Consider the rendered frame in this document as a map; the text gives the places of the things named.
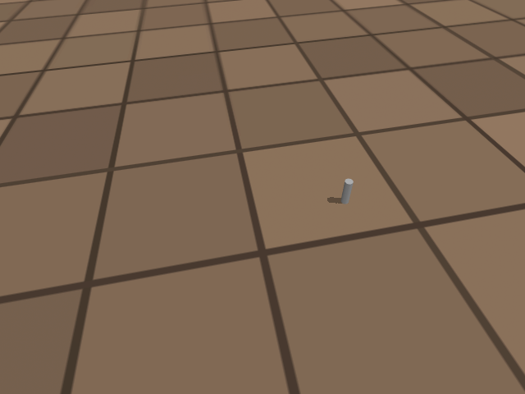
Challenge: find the can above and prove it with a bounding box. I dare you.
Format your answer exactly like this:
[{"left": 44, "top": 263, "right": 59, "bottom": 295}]
[{"left": 341, "top": 179, "right": 354, "bottom": 204}]

